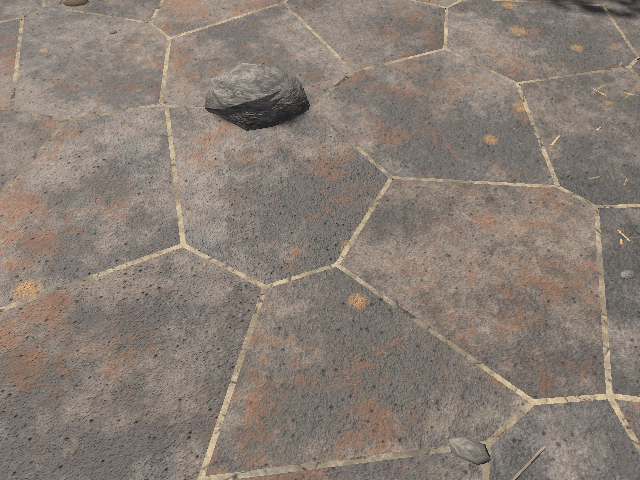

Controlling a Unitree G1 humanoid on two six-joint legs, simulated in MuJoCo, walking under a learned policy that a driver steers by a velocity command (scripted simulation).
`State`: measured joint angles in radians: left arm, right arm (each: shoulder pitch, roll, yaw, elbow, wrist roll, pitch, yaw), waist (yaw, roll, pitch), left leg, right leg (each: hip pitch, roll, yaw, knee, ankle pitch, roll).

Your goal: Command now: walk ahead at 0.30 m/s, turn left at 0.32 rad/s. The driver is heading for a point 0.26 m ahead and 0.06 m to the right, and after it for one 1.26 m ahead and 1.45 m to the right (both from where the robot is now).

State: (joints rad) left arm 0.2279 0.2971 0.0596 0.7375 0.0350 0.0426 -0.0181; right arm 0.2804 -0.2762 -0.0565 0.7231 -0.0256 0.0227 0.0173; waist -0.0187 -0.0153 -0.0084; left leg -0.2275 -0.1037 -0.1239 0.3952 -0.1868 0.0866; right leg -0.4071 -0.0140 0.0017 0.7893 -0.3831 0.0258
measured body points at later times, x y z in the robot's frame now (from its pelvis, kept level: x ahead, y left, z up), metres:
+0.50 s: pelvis +0.12 -0.01 -0.02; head +0.16 +0.00 +0.43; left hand +0.16 +0.27 -0.15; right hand +0.27 -0.27 -0.11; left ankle +0.19 +0.07 -0.75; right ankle +0.03 -0.12 -0.74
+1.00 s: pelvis +0.13 -0.02 -0.02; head +0.14 -0.05 +0.43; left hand +0.38 +0.16 -0.11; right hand +0.10 -0.31 -0.15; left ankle +0.19 +0.08 -0.74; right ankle +0.09 -0.10 -0.75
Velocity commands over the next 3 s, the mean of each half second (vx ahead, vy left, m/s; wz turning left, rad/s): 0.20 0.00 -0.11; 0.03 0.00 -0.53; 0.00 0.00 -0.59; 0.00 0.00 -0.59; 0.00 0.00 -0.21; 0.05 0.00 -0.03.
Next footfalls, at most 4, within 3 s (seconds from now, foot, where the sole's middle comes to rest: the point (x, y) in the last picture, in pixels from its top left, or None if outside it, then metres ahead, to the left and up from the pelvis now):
0.10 right None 0.07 -0.12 -0.78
0.50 left None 0.23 0.07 -0.78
0.98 right None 0.13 -0.12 -0.78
1.44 left None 0.24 0.04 -0.78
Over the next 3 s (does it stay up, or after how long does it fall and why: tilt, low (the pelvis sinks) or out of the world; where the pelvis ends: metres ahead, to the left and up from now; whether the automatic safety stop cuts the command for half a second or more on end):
stays up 0.15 -0.02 0.00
